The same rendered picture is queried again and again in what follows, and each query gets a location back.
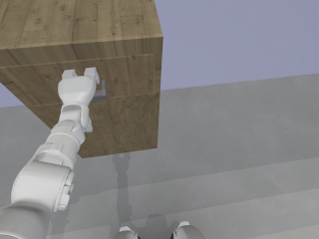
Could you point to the robot left upper arm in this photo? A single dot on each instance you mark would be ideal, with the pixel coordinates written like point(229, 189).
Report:
point(43, 189)

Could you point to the handle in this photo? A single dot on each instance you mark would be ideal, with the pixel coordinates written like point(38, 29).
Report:
point(100, 95)

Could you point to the right robot shin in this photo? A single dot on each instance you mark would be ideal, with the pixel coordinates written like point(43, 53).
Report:
point(183, 223)

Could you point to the left robot forearm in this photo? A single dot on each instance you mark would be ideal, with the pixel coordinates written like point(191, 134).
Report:
point(64, 141)

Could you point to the robot shin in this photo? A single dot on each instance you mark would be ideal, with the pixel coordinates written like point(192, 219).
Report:
point(125, 228)
point(183, 223)

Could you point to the left robot hand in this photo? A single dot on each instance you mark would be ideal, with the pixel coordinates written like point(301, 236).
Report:
point(79, 89)

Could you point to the cabinet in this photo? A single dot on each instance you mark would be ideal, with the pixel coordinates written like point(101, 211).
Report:
point(50, 31)

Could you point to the left robot shin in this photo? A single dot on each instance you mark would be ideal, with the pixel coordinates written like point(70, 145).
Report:
point(125, 228)

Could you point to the drawer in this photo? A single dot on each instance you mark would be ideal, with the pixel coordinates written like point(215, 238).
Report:
point(124, 76)

